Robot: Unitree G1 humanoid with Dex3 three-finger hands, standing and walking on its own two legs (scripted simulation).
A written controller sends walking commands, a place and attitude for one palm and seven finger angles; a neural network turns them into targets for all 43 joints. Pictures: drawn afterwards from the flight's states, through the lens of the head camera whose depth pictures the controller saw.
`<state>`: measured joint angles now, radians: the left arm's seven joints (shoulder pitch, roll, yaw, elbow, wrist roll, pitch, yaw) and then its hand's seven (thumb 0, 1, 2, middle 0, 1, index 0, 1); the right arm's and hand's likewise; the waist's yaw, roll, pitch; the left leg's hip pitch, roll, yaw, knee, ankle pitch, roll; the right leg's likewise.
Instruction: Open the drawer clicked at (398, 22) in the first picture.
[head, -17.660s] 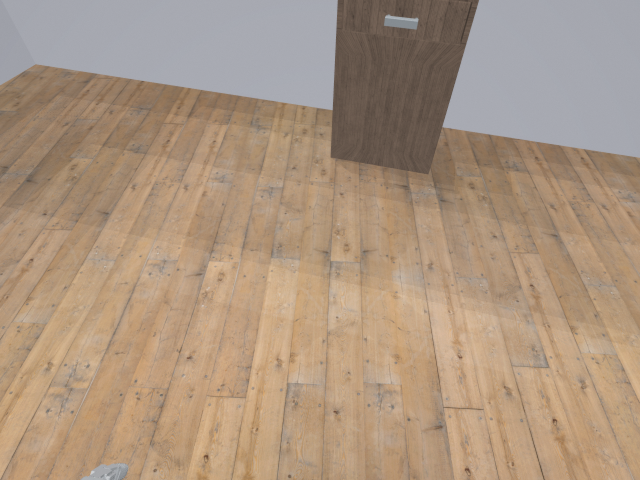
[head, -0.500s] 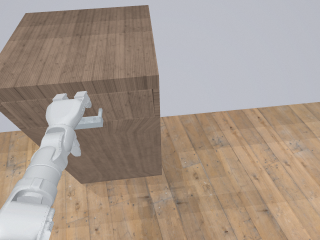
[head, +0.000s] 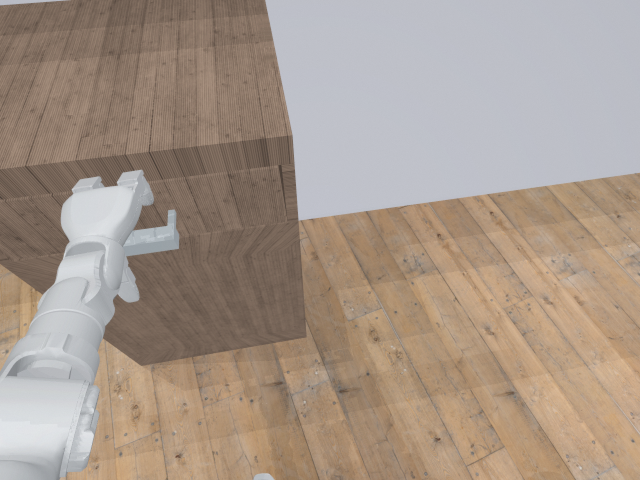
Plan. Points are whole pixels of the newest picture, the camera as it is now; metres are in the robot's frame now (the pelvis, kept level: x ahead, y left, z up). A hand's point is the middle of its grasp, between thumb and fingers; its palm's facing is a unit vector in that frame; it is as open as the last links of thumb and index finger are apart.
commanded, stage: move the hooked fingers above the handle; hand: left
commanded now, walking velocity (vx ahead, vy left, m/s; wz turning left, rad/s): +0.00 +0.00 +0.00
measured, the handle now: (137, 231) +0.48 +0.28 -0.04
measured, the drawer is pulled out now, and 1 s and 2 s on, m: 0.00 0.00 0.00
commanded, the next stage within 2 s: lower the fingers behind the handle in 0.66 s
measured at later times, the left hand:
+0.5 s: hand (132, 233) +0.44 +0.25 +0.02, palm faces -0.05 -0.04 -1.00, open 13.8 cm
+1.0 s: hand (122, 251) +0.42 +0.27 +0.01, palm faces -0.10 -0.03 -0.99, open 13.8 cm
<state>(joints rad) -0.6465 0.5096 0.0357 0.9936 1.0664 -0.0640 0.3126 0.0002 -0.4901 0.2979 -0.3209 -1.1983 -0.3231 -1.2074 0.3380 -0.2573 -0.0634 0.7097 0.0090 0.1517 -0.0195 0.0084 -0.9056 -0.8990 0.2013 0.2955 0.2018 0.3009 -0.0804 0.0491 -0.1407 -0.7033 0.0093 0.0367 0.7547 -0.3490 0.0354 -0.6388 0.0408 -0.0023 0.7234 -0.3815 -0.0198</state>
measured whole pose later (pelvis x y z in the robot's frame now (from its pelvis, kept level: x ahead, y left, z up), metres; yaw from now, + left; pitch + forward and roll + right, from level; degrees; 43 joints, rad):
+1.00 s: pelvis +0.00 -0.01 +0.00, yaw +1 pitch +17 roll -1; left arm -0.61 0.51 0.01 0.97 1.07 -0.10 0.32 0.00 -0.49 0.30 -0.32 -1.20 -0.32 -1.20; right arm 0.31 -0.27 -0.07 0.70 0.01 0.14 -0.03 0.01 -0.91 -0.90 0.20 0.30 0.20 0.30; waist -0.06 0.04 -0.14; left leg -0.71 0.01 0.01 0.76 -0.35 0.02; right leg -0.63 0.04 -0.03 0.73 -0.39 -0.03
